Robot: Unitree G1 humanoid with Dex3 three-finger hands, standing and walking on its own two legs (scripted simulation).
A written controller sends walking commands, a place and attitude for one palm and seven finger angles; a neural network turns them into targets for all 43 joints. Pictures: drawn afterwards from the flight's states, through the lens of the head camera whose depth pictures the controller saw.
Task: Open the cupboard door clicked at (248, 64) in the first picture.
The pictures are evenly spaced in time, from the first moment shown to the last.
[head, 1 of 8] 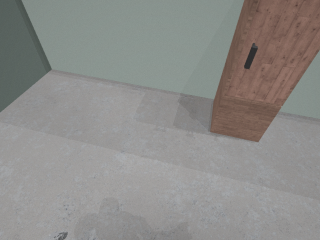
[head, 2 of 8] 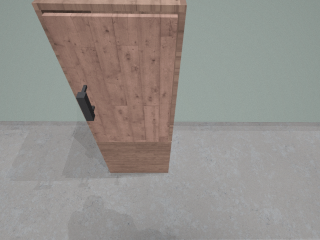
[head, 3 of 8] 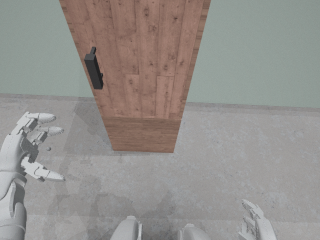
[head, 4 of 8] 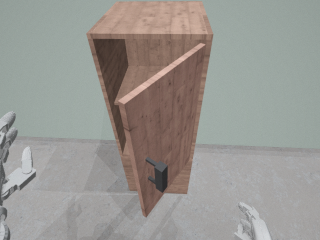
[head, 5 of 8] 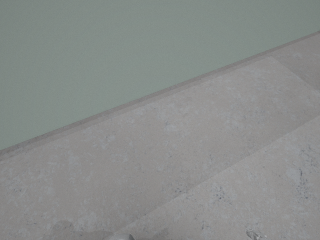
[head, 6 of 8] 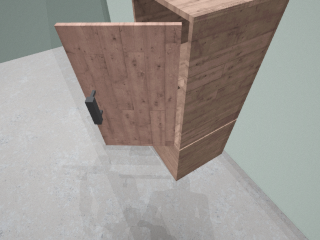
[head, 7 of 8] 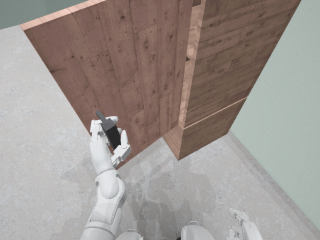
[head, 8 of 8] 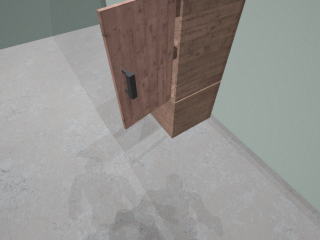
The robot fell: no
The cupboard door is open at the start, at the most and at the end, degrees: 0 100 100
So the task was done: yes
